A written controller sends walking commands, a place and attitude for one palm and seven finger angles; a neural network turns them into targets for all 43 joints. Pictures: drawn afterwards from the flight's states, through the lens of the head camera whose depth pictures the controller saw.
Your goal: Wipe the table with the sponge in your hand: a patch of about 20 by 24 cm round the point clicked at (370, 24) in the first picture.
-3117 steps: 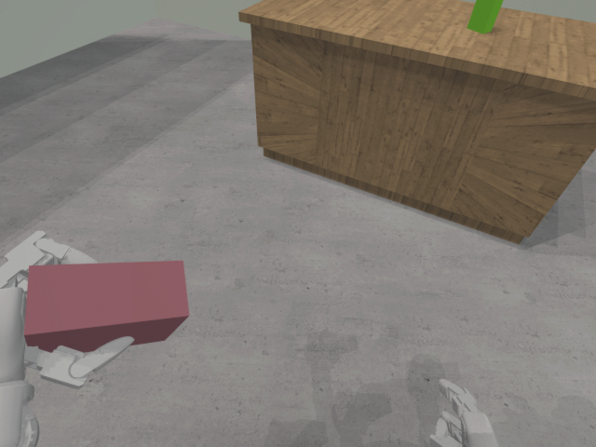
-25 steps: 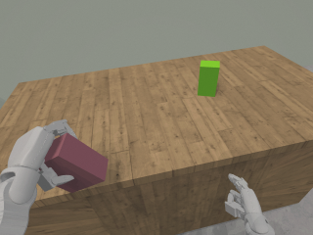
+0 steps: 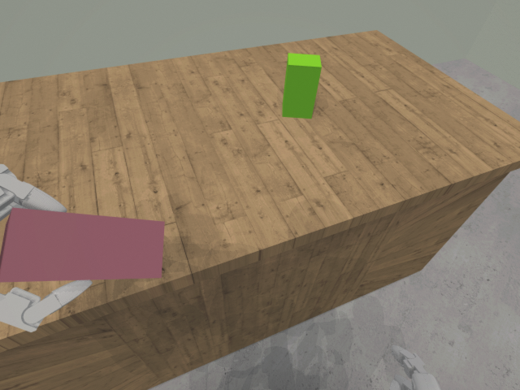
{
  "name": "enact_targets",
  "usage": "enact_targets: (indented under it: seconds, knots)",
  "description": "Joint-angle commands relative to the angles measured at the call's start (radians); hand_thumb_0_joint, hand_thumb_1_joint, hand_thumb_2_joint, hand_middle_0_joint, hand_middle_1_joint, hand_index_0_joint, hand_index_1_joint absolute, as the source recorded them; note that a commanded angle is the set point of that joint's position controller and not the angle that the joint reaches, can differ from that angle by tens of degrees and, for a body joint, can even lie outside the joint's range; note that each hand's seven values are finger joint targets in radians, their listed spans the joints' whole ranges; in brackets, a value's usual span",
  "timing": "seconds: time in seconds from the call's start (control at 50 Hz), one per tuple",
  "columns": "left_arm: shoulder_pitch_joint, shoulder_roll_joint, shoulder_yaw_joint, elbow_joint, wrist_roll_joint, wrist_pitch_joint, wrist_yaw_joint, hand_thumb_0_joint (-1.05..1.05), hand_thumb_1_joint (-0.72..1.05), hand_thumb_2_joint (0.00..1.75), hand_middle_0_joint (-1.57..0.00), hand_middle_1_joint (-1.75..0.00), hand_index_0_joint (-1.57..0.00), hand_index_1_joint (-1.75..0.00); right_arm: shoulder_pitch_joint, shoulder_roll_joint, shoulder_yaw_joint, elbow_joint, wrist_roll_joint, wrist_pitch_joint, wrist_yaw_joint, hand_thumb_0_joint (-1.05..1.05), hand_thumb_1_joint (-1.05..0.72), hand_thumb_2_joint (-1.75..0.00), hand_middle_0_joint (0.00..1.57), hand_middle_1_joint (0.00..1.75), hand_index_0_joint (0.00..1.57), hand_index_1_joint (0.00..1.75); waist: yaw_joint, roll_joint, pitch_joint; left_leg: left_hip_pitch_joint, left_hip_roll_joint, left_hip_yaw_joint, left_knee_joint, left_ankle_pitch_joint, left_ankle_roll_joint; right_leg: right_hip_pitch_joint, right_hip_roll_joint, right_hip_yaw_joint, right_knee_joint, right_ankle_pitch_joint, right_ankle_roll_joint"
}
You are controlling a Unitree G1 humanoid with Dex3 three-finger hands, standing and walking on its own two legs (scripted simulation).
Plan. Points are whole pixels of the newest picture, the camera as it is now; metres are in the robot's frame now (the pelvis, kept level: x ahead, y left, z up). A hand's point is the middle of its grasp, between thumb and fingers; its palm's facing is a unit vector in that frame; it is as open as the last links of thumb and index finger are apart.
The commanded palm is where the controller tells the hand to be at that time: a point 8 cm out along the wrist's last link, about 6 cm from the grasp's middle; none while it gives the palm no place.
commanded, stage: step back with the hand held close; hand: left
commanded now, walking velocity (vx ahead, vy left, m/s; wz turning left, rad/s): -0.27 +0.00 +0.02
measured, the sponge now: (104, 251) +0.23 +0.19 +0.17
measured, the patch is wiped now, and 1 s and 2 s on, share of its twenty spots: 1.00 1.00 1.00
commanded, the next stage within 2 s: stop stepping back and stand still in 0.72 s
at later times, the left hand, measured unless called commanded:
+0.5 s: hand out of the picture +0.13 +0.23 +0.22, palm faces +0.42 -0.84 -0.36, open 10.1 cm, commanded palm +0.07 +0.29 +0.23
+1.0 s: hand out of the picture -0.02 +0.19 +0.22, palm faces +0.35 -0.84 -0.41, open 10.1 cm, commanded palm -0.07 +0.25 +0.23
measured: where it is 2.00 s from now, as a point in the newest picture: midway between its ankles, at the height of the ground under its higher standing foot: outside the picture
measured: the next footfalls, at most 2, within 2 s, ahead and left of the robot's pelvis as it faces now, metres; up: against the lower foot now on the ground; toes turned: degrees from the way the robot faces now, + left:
left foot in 0.52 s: -0.02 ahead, +0.13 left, +0.00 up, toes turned +5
right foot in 0.80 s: -0.09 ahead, -0.14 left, +0.00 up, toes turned -1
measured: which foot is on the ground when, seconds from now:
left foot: down 0.00-0.36, up 0.38-0.50, down 0.52-0.84, up 0.86-1.00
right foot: down 0.00-0.54, up 0.56-0.78, down 0.80-1.00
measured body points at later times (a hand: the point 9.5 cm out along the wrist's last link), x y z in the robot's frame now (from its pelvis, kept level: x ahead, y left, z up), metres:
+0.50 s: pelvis -0.07 +0.00 -0.01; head -0.06 +0.03 +0.44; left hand +0.10 +0.27 +0.24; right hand +0.11 -0.22 -0.08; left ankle -0.05 +0.12 -0.71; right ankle +0.02 -0.13 -0.72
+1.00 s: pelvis -0.23 -0.03 +0.00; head -0.24 -0.02 +0.45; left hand -0.04 +0.23 +0.24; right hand -0.08 -0.28 -0.08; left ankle -0.25 +0.10 -0.65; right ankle -0.13 -0.14 -0.72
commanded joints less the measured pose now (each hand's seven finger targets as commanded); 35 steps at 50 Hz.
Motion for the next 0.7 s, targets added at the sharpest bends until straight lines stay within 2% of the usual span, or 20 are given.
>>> enact_targets:
  seconds: [0.0, 0.08, 0.12, 0.14, 0.18, 0.2, 0.26, 0.3, 0.32, 0.34, 0.38, 0.42, 0.46, 0.48, 0.5, 0.52, 0.54, 0.58, 0.62, 0.68]
  knots:
    - [-0.127, 0.150, 0.125, -0.163, -0.008, -0.075, 0.042, 0.00, 0.10, 1.30, -1.20, -1.60, -1.20, -1.60, -0.123, -0.132, -0.047, -0.154, -0.004, -0.064, -0.014, 0.00, -0.90, -0.90, 0.20, 0.30, 0.20, 0.30, 0.011, 0.006, -0.097, -0.022, 0.082, -0.123, -0.080, -0.314, 0.026, -0.008, -0.135, 0.133, -0.129, -0.067, -0.066]
    - [-0.175, 0.139, 0.106, -0.167, -0.008, -0.076, 0.045, 0.00, 0.10, 1.30, -1.20, -1.60, -1.20, -1.60, -0.121, -0.131, -0.045, -0.154, -0.003, -0.064, -0.014, 0.00, -0.90, -0.90, 0.20, 0.30, 0.20, 0.30, 0.004, 0.021, -0.119, 0.024, 0.084, -0.128, -0.059, -0.258, 0.022, -0.048, -0.148, 0.127, -0.091, -0.016, -0.075]
    - [-0.197, 0.138, 0.108, -0.167, -0.005, -0.076, 0.046, 0.00, 0.10, 1.30, -1.20, -1.60, -1.20, -1.60, -0.128, -0.137, -0.044, -0.163, -0.001, -0.066, -0.015, 0.00, -0.90, -0.90, 0.20, 0.30, 0.20, 0.30, 0.010, 0.077, -0.096, -0.012, 0.112, -0.170, -0.144, -0.348, 0.037, -0.056, -0.097, 0.086, -0.049, -0.095, -0.052]
    - [-0.222, 0.147, 0.111, -0.207, 0.001, -0.078, 0.046, 0.00, 0.10, 1.30, -1.20, -1.60, -1.20, -1.60, -0.136, -0.149, -0.049, -0.174, -0.001, -0.071, -0.018, 0.00, -0.90, -0.90, 0.20, 0.30, 0.20, 0.30, 0.010, 0.181, -0.099, -0.021, 0.141, -0.212, -0.228, -0.388, 0.051, -0.033, -0.061, 0.052, 0.019, -0.100, -0.038]
    - [-0.239, 0.106, 0.091, -0.175, 0.019, -0.071, 0.042, 0.00, 0.10, 1.30, -1.20, -1.60, -1.20, -1.60, -0.136, -0.150, -0.047, -0.175, -0.006, -0.077, -0.013, 0.00, -0.90, -0.90, 0.20, 0.30, 0.20, 0.30, 0.014, 0.253, -0.087, -0.137, 0.229, -0.322, -0.385, -0.536, 0.086, 0.069, 0.024, 0.014, 0.178, -0.145, 0.000]
    - [-0.256, 0.116, 0.101, -0.150, 0.026, -0.065, 0.041, 0.00, 0.10, 1.30, -1.20, -1.60, -1.20, -1.60, -0.130, -0.149, -0.050, -0.177, -0.009, -0.079, -0.011, 0.00, -0.90, -0.90, 0.20, 0.30, 0.20, 0.30, 0.017, 0.225, -0.077, -0.193, 0.252, -0.328, -0.397, -0.528, 0.102, 0.117, 0.031, 0.025, 0.215, -0.142, 0.008]
    - [-0.272, 0.095, 0.069, -0.129, 0.025, -0.068, 0.026, 0.00, 0.10, 1.30, -1.20, -1.60, -1.20, -1.60, -0.123, -0.134, -0.046, -0.169, -0.008, -0.083, -0.001, 0.00, -0.90, -0.90, 0.20, 0.30, 0.20, 0.30, 0.023, 0.145, -0.074, -0.120, 0.217, -0.254, -0.266, -0.342, 0.088, 0.121, 0.010, 0.051, 0.043, -0.064, -0.007]
    - [-0.280, 0.108, 0.062, -0.122, 0.021, -0.069, 0.020, 0.00, 0.10, 1.30, -1.20, -1.60, -1.20, -1.60, -0.139, -0.124, -0.041, -0.175, -0.009, -0.073, 0.003, 0.00, -0.90, -0.90, 0.20, 0.30, 0.20, 0.30, 0.016, -0.018, -0.062, -0.140, 0.108, -0.135, -0.056, -0.399, 0.037, 0.078, -0.094, 0.155, -0.124, 0.026, -0.062]
    - [-0.294, 0.111, 0.047, -0.141, 0.013, -0.072, 0.024, 0.00, 0.10, 1.30, -1.20, -1.60, -1.20, -1.60, -0.138, -0.125, -0.046, -0.167, -0.002, -0.068, 0.002, 0.00, -0.90, -0.90, 0.20, 0.30, 0.20, 0.30, 0.010, -0.115, -0.050, -0.057, 0.047, -0.075, 0.125, -0.374, 0.000, -0.071, -0.191, 0.262, -0.207, -0.082, -0.111]
    - [-0.284, 0.146, 0.065, -0.190, 0.004, -0.077, 0.032, 0.00, 0.10, 1.30, -1.20, -1.60, -1.20, -1.60, -0.138, -0.120, -0.050, -0.152, -0.002, -0.064, 0.006, 0.00, -0.90, -0.90, 0.20, 0.30, 0.20, 0.30, 0.010, -0.143, -0.106, 0.061, 0.005, -0.026, 0.331, -0.243, -0.029, -0.146, -0.299, 0.338, -0.262, 0.002, -0.174]
    - [-0.221, 0.142, 0.062, -0.210, -0.005, -0.070, 0.034, 0.00, 0.10, 1.30, -1.20, -1.60, -1.20, -1.60, -0.153, -0.071, -0.032, -0.152, 0.002, -0.046, 0.016, 0.00, -0.90, -0.90, 0.20, 0.30, 0.20, 0.30, -0.004, -0.156, -0.163, 0.059, 0.043, -0.028, 0.448, -0.232, -0.031, -0.076, -0.384, 0.317, -0.204, 0.349, -0.207]
    - [-0.174, 0.162, 0.100, -0.223, -0.007, -0.065, 0.040, 0.00, 0.10, 1.30, -1.20, -1.60, -1.20, -1.60, -0.161, -0.058, -0.022, -0.162, -0.004, -0.029, 0.014, 0.00, -0.90, -0.90, 0.20, 0.30, 0.20, 0.30, -0.006, -0.115, -0.135, 0.043, 0.070, -0.010, 0.302, -0.230, -0.024, -0.041, -0.350, 0.247, -0.133, 0.458, -0.163]
    - [-0.146, 0.166, 0.123, -0.231, -0.009, -0.067, 0.046, 0.00, 0.10, 1.30, -1.20, -1.60, -1.20, -1.60, -0.136, -0.082, -0.037, -0.155, -0.003, -0.026, 0.006, 0.00, -0.90, -0.90, 0.20, 0.30, 0.20, 0.30, -0.019, -0.052, -0.149, 0.121, 0.079, -0.002, -0.027, -0.112, -0.013, -0.021, -0.300, 0.202, -0.016, 0.460, -0.111]
    - [-0.140, 0.160, 0.131, -0.263, -0.014, -0.075, 0.049, 0.00, 0.10, 1.30, -1.20, -1.60, -1.20, -1.60, -0.136, -0.110, -0.054, -0.170, -0.005, -0.032, 0.001, 0.00, -0.90, -0.90, 0.20, 0.30, 0.20, 0.30, -0.010, 0.043, -0.160, 0.141, 0.139, -0.068, -0.199, -0.038, 0.020, -0.029, -0.209, 0.154, 0.091, 0.370, -0.071]
    - [-0.159, 0.156, 0.138, -0.301, -0.016, -0.087, 0.053, 0.00, 0.10, 1.30, -1.20, -1.60, -1.20, -1.60, -0.136, -0.134, -0.070, -0.186, -0.004, -0.047, 0.000, 0.00, -0.90, -0.90, 0.20, 0.30, 0.20, 0.30, 0.004, 0.231, -0.164, 0.191, 0.277, -0.196, -0.271, 0.183, 0.076, -0.106, -0.081, 0.062, 0.236, 0.124, -0.014]
    - [-0.166, 0.152, 0.146, -0.299, -0.029, -0.098, 0.054, 0.00, 0.10, 1.30, -1.20, -1.60, -1.20, -1.60, -0.123, -0.119, -0.082, -0.180, 0.002, -0.068, 0.005, 0.00, -0.90, -0.90, 0.20, 0.30, 0.20, 0.30, 0.004, 0.308, -0.175, 0.255, 0.375, -0.213, -0.291, 0.374, 0.114, -0.207, -0.007, 0.036, 0.385, -0.224, 0.011]
    - [-0.194, 0.178, 0.149, -0.352, -0.025, -0.108, 0.056, 0.00, 0.10, 1.30, -1.20, -1.60, -1.20, -1.60, -0.100, -0.112, -0.073, -0.162, -0.021, -0.097, 0.007, 0.00, -0.90, -0.90, 0.20, 0.30, 0.20, 0.30, -0.014, 0.345, -0.189, 0.262, 0.404, -0.295, -0.291, 0.443, 0.145, -0.283, 0.003, 0.097, 0.581, -0.344, 0.015]
    - [-0.206, 0.135, 0.137, -0.257, -0.012, -0.095, 0.054, 0.00, 0.10, 1.30, -1.20, -1.60, -1.20, -1.60, -0.069, -0.118, -0.100, -0.112, 0.001, -0.122, 0.026, 0.00, -0.90, -0.90, 0.20, 0.30, 0.20, 0.30, -0.013, 0.139, -0.191, 0.365, 0.366, -0.177, -0.191, 0.684, 0.126, -0.320, 0.006, 0.129, 0.600, -0.292, 0.024]
    - [-0.228, 0.094, 0.107, -0.227, -0.008, -0.090, 0.048, 0.00, 0.10, 1.30, -1.20, -1.60, -1.20, -1.60, -0.102, -0.112, -0.099, -0.109, 0.014, -0.130, 0.041, 0.00, -0.90, -0.90, 0.20, 0.30, 0.20, 0.30, 0.008, 0.180, -0.163, 0.319, 0.334, -0.109, -0.205, 0.589, 0.098, -0.226, -0.020, 0.099, 0.442, -0.204, 0.026]
    - [-0.209, 0.071, 0.076, -0.192, -0.009, -0.082, 0.038, 0.00, 0.10, 1.30, -1.20, -1.60, -1.20, -1.60, -0.138, -0.111, -0.080, -0.140, 0.012, -0.121, 0.040, 0.00, -0.90, -0.90, 0.20, 0.30, 0.20, 0.30, 0.017, 0.226, -0.125, 0.167, 0.319, -0.107, -0.260, 0.241, 0.070, -0.027, -0.021, 0.035, 0.203, -0.143, 0.016]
